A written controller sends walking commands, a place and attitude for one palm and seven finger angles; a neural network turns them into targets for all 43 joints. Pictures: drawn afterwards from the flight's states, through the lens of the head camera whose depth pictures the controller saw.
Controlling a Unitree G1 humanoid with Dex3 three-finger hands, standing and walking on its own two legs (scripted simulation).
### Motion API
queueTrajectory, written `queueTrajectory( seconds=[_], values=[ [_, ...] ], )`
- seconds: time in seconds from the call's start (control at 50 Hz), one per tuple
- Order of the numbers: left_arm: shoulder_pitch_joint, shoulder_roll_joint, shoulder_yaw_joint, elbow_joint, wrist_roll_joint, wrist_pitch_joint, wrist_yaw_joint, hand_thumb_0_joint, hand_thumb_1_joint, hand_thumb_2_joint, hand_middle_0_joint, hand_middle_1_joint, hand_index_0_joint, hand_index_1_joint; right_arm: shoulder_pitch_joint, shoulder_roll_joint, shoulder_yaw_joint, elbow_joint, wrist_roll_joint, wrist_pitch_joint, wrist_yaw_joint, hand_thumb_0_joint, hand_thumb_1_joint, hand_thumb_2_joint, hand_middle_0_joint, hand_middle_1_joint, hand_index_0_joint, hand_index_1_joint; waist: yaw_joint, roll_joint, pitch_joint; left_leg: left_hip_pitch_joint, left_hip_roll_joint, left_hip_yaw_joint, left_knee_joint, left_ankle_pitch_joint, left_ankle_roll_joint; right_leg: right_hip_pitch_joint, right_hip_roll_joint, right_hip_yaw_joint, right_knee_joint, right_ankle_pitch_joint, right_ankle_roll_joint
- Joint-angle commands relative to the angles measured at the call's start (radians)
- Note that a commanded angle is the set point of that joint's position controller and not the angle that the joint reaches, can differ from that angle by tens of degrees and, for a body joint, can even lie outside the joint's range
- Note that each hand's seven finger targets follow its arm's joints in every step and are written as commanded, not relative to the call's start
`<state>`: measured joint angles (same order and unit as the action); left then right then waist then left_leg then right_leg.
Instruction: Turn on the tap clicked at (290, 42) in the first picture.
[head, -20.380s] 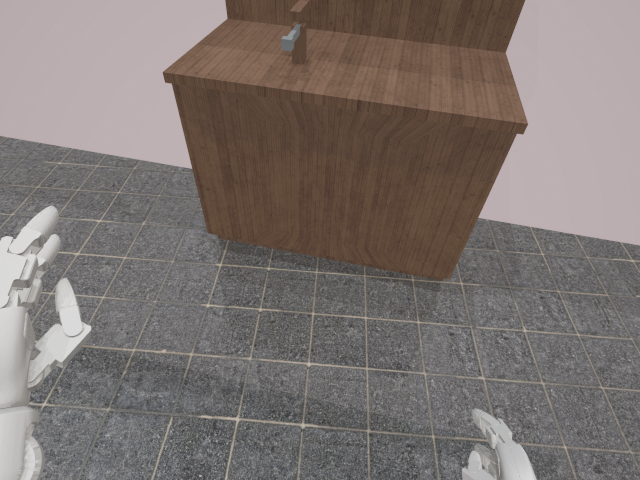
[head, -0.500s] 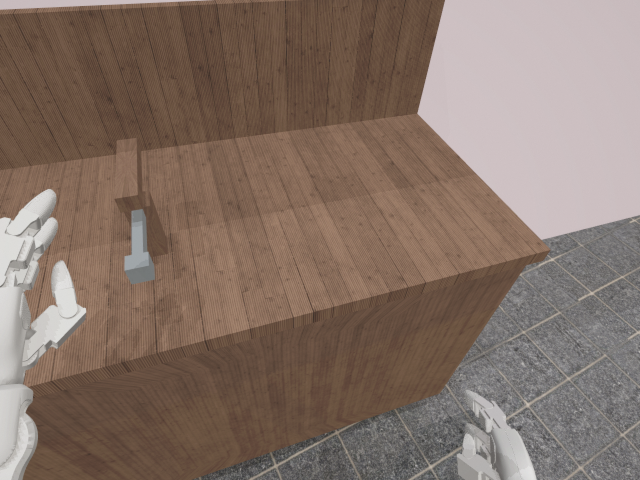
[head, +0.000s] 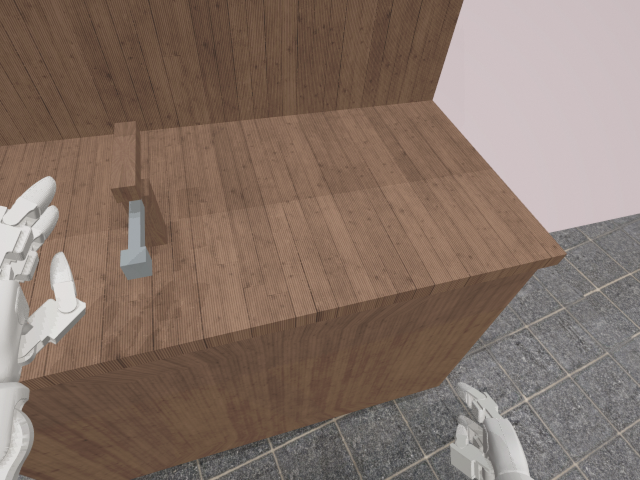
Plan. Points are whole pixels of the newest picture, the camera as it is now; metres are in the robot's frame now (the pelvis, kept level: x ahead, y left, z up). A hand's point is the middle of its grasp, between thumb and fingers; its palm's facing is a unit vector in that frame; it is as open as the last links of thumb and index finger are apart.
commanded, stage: shuffle to correct the standing spot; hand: left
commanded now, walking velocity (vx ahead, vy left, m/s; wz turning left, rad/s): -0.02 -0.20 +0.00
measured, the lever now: (136, 263) +0.32 +0.26 +0.08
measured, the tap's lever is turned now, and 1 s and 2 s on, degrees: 0 0 0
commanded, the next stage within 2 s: come to a stop and stand still in 0.44 s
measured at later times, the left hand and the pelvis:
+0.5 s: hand (166, 319) +0.22 +0.17 +0.16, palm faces +0.34 -0.86 -0.39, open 7.4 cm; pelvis -0.01 -0.07 +0.00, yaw +0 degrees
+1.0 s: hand (103, 283) +0.23 +0.23 +0.18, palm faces +0.45 -0.80 -0.39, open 7.4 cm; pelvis -0.01 -0.05 +0.00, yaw -1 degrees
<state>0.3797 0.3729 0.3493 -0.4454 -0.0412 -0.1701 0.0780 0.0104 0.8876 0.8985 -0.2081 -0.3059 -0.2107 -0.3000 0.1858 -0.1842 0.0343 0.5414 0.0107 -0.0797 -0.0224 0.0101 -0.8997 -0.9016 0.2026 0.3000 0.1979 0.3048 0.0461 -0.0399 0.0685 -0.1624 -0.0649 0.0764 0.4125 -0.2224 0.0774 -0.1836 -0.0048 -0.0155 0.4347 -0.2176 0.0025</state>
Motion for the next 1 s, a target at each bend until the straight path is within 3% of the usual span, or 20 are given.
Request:
queueTrajectory(
  seconds=[0.0, 0.02, 0.1, 0.14, 0.2, 0.32, 0.4, 0.42, 0.52, 0.6, 0.68, 0.76, 0.8, 0.82, 0.84, 0.86, 0.88, 0.9, 0.94, 0.98],
  values=[
    [-0.111, 0.173, 0.107, -0.235, -0.005, -0.057, 0.017, 0.0, 0.9, 0.9, -0.2, -0.3, -0.2, -0.3, -0.093, -0.126, -0.054, -0.157, 0.011, -0.054, 0.0, 0.0, -0.9, -0.9, 0.2, 0.3, 0.2, 0.3, -0.018, 0.17, -0.132, 0.099, 0.233, -0.19, -0.125, 0.297, -0.134, -0.031, 0.002, -0.003, -0.032, 0.024, -0.017],
    [-0.115, 0.141, 0.077, -0.219, -0.007, -0.057, 0.014, 0.0, 0.9, 0.9, -0.2, -0.3, -0.2, -0.3, -0.084, -0.128, -0.054, -0.156, 0.007, -0.051, 0.002, 0.0, -0.9, -0.9, 0.2, 0.3, 0.2, 0.3, -0.022, 0.16, -0.135, 0.083, 0.23, -0.184, -0.125, 0.252, -0.128, -0.02, 0.002, -0.006, -0.047, 0.029, -0.018],
    [-0.065, 0.183, 0.123, -0.222, -0.012, -0.054, 0.018, 0.0, 0.9, 0.9, -0.2, -0.3, -0.2, -0.3, -0.089, -0.127, -0.06, -0.168, 0.016, -0.05, 0.005, 0.0, -0.9, -0.9, 0.2, 0.3, 0.2, 0.3, -0.019, 0.093, -0.157, 0.041, 0.206, -0.16, -0.079, 0.193, -0.114, 0.045, -0.018, 0.018, -0.093, 0.141, -0.029],
    [-0.061, 0.164, 0.109, -0.214, -0.021, -0.054, 0.015, 0.0, 0.9, 0.9, -0.2, -0.3, -0.2, -0.3, -0.081, -0.127, -0.067, -0.172, 0.014, -0.047, 0.005, 0.0, -0.9, -0.9, 0.2, 0.3, 0.2, 0.3, -0.023, 0.074, -0.164, 0.021, 0.2, -0.149, -0.057, 0.128, -0.092, 0.043, -0.036, 0.047, -0.1, 0.162, -0.036],
    [-0.04, 0.184, 0.131, -0.229, -0.025, -0.052, 0.016, 0.0, 0.9, 0.9, -0.2, -0.3, -0.2, -0.3, -0.09, -0.125, -0.063, -0.164, 0.016, -0.048, 0.002, 0.0, -0.9, -0.9, 0.2, 0.3, 0.2, 0.3, -0.026, 0.117, -0.17, 0.025, 0.197, -0.138, -0.046, 0.104, -0.077, 0.012, -0.041, 0.066, -0.093, 0.165, -0.038],
    [-0.042, 0.172, 0.116, -0.232, -0.037, -0.047, 0.013, 0.0, 0.9, 0.9, -0.2, -0.3, -0.2, -0.3, -0.08, -0.127, -0.067, -0.154, 0.01, -0.048, -0.006, 0.0, -0.9, -0.9, 0.2, 0.3, 0.2, 0.3, -0.028, 0.094, -0.189, 0.009, 0.197, -0.124, 0.013, 0.112, -0.054, -0.001, -0.055, 0.08, -0.088, 0.197, -0.034],
    [-0.024, 0.205, 0.146, -0.248, -0.04, -0.036, 0.017, 0.0, 0.9, 0.9, -0.2, -0.3, -0.2, -0.3, -0.087, -0.127, -0.075, -0.154, 0.016, -0.052, -0.012, 0.0, -0.9, -0.9, 0.2, 0.3, 0.2, 0.3, -0.028, 0.089, -0.183, 0.012, 0.19, -0.11, 0.048, 0.1, -0.051, -0.029, -0.069, 0.11, -0.089, 0.209, -0.036],
    [-0.021, 0.175, 0.121, -0.239, -0.044, -0.036, 0.015, 0.0, 0.9, 0.9, -0.2, -0.3, -0.2, -0.3, -0.073, -0.132, -0.074, -0.148, 0.012, -0.049, -0.011, 0.0, -0.9, -0.9, 0.2, 0.3, 0.2, 0.3, -0.03, 0.075, -0.187, 0.001, 0.189, -0.11, 0.06, 0.094, -0.048, -0.024, -0.068, 0.102, -0.089, 0.206, -0.034],
    [0.006, 0.178, 0.132, -0.211, -0.052, -0.024, 0.018, 0.0, 0.9, 0.9, -0.2, -0.3, -0.2, -0.3, -0.068, -0.129, -0.079, -0.14, 0.014, -0.042, -0.015, 0.0, -0.9, -0.9, 0.2, 0.3, 0.2, 0.3, -0.035, 0.02, -0.167, -0.024, 0.162, -0.079, 0.128, -0.002, -0.046, -0.077, -0.105, 0.153, -0.132, 0.146, -0.018],
    [0.021, 0.186, 0.137, -0.226, -0.047, -0.023, 0.044, 0.0, 0.9, 0.9, -0.2, -0.3, -0.2, -0.3, -0.08, -0.122, -0.068, -0.135, 0.032, -0.044, -0.015, 0.0, -0.9, -0.9, 0.2, 0.3, 0.2, 0.3, -0.033, 0.035, -0.154, -0.048, 0.11, -0.082, 0.196, -0.057, -0.047, -0.09, -0.172, 0.273, -0.238, -0.006, -0.006],
    [0.014, 0.17, 0.116, -0.219, -0.033, -0.025, 0.058, 0.0, 0.9, 0.9, -0.2, -0.3, -0.2, -0.3, -0.076, -0.129, -0.061, -0.12, 0.025, -0.044, -0.02, 0.0, -0.9, -0.9, 0.2, 0.3, 0.2, 0.3, -0.028, 0.003, -0.153, -0.075, 0.104, -0.101, 0.141, -0.028, -0.037, -0.028, -0.174, 0.263, -0.238, 0.008, 0.011],
    [-0.027, 0.168, 0.102, -0.233, -0.021, -0.025, 0.069, 0.0, 0.9, 0.9, -0.2, -0.3, -0.2, -0.3, -0.087, -0.14, -0.061, -0.112, 0.016, -0.045, -0.03, 0.0, -0.9, -0.9, 0.2, 0.3, 0.2, 0.3, -0.024, 0.082, -0.186, -0.002, 0.139, -0.121, 0.05, 0.1, -0.021, 0.029, -0.126, 0.183, -0.148, 0.202, 0.035],
    [-0.032, 0.181, 0.103, -0.235, -0.017, -0.019, 0.07, 0.0, 0.9, 0.9, -0.2, -0.3, -0.2, -0.3, -0.1, -0.138, -0.057, -0.112, 0.02, -0.044, -0.031, 0.0, -0.9, -0.9, 0.2, 0.3, 0.2, 0.3, -0.023, 0.092, -0.18, 0.017, 0.146, -0.127, 0.035, 0.123, -0.023, 0.025, -0.115, 0.158, -0.128, 0.217, 0.031],
    [-1.002, 0.928, 0.642, -0.439, 0.115, -0.123, 0.062, 0.0, 0.9, 0.9, -0.2, -0.3, -0.2, -0.3, 0.114, -0.144, -0.096, -0.056, -0.011, -0.11, -0.035, 0.0, -0.9, -0.9, 0.2, 0.3, 0.2, 0.3, -0.042, -0.119, 0.044, -0.104, 0.085, 0.038, 0.11, 0.071, -0.058, -0.153, -0.029, 0.092, -0.267, 0.405, 0.242],
    [-0.478, 0.374, 0.282, 0.107, 0.033, -0.096, 0.016, 0.0, 0.9, 0.9, -0.2, -0.3, -0.2, -0.3, 0.0, -0.075, -0.061, -0.042, 0.0, -0.11, -0.027, 0.0, -0.9, -0.9, 0.2, 0.3, 0.2, 0.3, -0.023, -0.079, -0.186, -0.082, 0.051, -0.018, 0.076, 0.101, -0.036, 0.024, -0.076, 0.097, -0.134, 0.374, 0.15],
    [-0.199, 0.276, 0.232, 0.081, -0.006, -0.101, 0.022, 0.0, 0.9, 0.9, -0.2, -0.3, -0.2, -0.3, -0.024, -0.124, -0.091, -0.109, 0.011, -0.116, -0.022, 0.0, -0.9, -0.9, 0.2, 0.3, 0.2, 0.3, 0.026, -0.039, -0.1, -0.065, 0.062, -0.043, 0.084, 0.092, -0.055, 0.019, -0.091, 0.211, -0.189, 0.412, 0.143],
    [-0.127, 0.169, 0.128, 0.078, -0.016, -0.099, 0.016, 0.0, 0.9, 0.9, -0.2, -0.3, -0.2, -0.3, -0.016, -0.148, -0.093, -0.104, 0.007, -0.113, -0.014, 0.0, -0.9, -0.9, 0.2, 0.3, 0.2, 0.3, 0.007, 0.052, -0.173, -0.061, 0.072, -0.069, 0.039, 0.087, -0.049, 0.12, -0.114, 0.195, -0.125, 0.366, 0.069],
    [-0.028, 0.059, 0.034, 0.053, -0.033, -0.109, 0.007, 0.0, 0.9, 0.9, -0.2, -0.3, -0.2, -0.3, -0.049, -0.135, -0.086, -0.107, 0.021, -0.115, 0.001, 0.0, -0.9, -0.9, 0.2, 0.3, 0.2, 0.3, 0.004, 0.197, -0.239, -0.016, 0.1, -0.071, 0.01, 0.121, -0.036, 0.136, -0.107, 0.156, -0.061, 0.323, 0.037],
    [0.008, 0.085, 0.017, -0.114, -0.03, -0.115, 0.015, 0.0, 0.9, 0.9, -0.2, -0.3, -0.2, -0.3, -0.033, -0.152, -0.084, -0.119, 0.016, -0.115, 0.022, 0.0, -0.9, -0.9, 0.2, 0.3, 0.2, 0.3, 0.001, 0.206, -0.256, -0.037, 0.135, -0.106, 0.0, 0.143, -0.028, 0.127, -0.091, 0.14, -0.038, 0.212, 0.035],
    [0.049, 0.109, 0.025, -0.181, -0.023, -0.115, 0.025, 0.0, 0.9, 0.9, -0.2, -0.3, -0.2, -0.3, -0.048, -0.145, -0.075, -0.129, 0.014, -0.119, 0.027, 0.0, -0.9, -0.9, 0.2, 0.3, 0.2, 0.3, 0.004, 0.075, -0.221, -0.088, 0.149, -0.139, -0.03, 0.068, -0.023, 0.114, -0.076, 0.129, -0.053, 0.094, 0.026]
  ],
)
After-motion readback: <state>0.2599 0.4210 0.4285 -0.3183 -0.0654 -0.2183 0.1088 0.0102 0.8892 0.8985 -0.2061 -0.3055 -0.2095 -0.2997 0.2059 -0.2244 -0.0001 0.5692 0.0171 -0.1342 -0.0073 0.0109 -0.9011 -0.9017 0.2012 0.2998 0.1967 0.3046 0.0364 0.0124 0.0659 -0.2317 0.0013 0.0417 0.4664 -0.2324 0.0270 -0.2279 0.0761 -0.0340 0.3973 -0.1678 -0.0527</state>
